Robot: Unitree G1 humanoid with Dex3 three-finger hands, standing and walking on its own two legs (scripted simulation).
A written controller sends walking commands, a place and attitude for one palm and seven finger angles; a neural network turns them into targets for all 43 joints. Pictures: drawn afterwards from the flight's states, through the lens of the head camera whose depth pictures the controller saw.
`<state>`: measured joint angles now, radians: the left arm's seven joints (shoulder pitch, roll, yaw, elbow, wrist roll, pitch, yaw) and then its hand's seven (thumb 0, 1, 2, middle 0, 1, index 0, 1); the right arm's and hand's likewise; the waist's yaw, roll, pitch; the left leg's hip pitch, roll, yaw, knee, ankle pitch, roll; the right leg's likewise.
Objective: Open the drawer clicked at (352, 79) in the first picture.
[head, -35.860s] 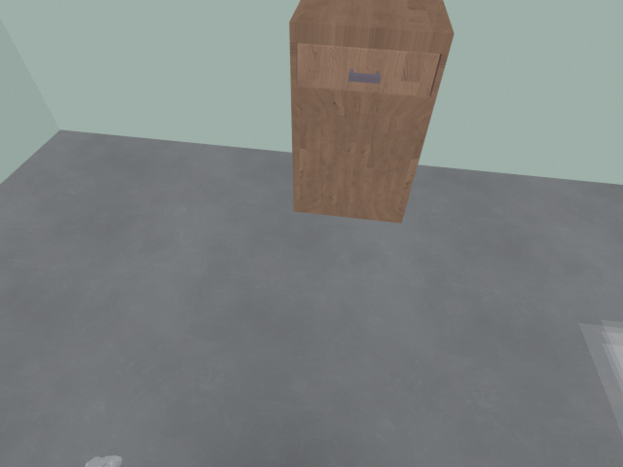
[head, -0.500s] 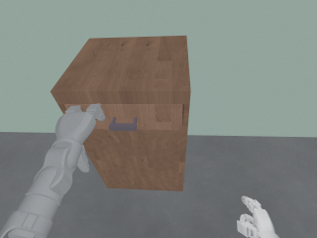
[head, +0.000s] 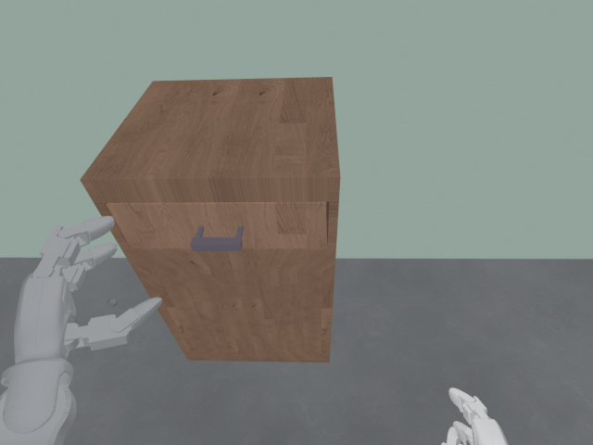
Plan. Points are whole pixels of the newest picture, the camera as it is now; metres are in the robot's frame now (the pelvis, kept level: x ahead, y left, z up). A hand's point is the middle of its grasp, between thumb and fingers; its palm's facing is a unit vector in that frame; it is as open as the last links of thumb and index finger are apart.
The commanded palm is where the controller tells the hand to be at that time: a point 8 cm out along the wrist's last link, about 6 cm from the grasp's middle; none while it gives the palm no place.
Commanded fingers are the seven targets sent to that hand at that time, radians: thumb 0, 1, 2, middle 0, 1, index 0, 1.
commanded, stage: draw the hand back to the body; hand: left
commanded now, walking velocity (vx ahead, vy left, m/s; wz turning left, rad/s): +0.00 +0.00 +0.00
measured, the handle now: (218, 237) +0.53 +0.23 -0.08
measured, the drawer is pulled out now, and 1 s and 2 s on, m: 0.00 0.00 0.00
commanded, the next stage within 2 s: step back with the hand held close in 0.48 s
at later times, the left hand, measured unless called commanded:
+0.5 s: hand (63, 355) +0.16 +0.24 +0.15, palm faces +0.43 -0.83 -0.36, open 7.6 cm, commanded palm +0.11 +0.28 +0.17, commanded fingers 0.00 0.90 0.90 -0.20 -0.30 -0.20 -0.30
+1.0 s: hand (52, 371) +0.15 +0.25 +0.14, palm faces +0.32 -0.83 -0.45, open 7.4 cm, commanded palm +0.08 +0.30 +0.17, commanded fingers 0.00 0.90 0.90 -0.20 -0.30 -0.20 -0.30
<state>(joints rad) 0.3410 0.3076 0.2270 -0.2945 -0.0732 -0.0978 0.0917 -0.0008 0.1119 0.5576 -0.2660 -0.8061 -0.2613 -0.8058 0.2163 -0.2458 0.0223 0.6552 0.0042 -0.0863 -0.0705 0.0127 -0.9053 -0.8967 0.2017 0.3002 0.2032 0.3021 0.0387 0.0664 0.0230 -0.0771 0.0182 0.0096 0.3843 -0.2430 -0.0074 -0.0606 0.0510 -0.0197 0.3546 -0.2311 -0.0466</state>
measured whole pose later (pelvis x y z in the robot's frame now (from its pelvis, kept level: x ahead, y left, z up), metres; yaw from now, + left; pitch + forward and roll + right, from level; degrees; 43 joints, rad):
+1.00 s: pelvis -0.04 +0.02 -0.01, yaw +0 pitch +1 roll -1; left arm 0.66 0.40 0.34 -0.62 -0.03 -0.14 0.16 0.02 0.89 0.89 -0.21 -0.30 -0.21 -0.30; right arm 0.22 -0.21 -0.01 0.54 -0.02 -0.03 -0.08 0.01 -0.91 -0.90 0.20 0.30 0.20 0.30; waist -0.03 -0.02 0.00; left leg -0.33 0.01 0.00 0.56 -0.25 0.01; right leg -0.29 0.04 -0.03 0.49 -0.22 -0.02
